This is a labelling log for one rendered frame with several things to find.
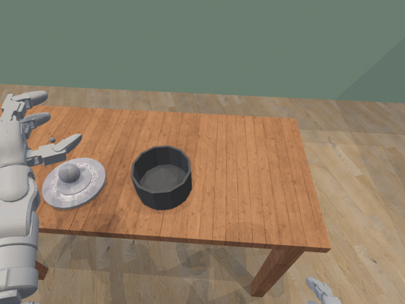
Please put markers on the knob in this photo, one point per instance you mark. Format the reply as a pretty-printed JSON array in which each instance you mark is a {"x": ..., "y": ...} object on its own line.
[{"x": 69, "y": 173}]

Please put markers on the lid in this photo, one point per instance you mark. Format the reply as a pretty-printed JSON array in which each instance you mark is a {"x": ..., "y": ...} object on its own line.
[{"x": 71, "y": 195}]

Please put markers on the table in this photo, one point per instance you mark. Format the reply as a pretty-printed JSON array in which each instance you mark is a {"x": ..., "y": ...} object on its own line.
[{"x": 251, "y": 183}]

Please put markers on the robot right hand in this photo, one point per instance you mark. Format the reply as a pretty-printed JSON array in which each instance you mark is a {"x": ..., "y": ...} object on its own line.
[{"x": 322, "y": 291}]

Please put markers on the pot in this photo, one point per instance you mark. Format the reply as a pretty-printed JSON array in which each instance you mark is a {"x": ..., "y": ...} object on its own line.
[{"x": 162, "y": 177}]

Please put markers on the robot left hand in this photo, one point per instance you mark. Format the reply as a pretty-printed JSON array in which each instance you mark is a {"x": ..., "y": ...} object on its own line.
[{"x": 15, "y": 129}]

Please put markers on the left robot forearm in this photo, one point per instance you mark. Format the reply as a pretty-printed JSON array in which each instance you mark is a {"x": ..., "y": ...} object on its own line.
[{"x": 19, "y": 233}]

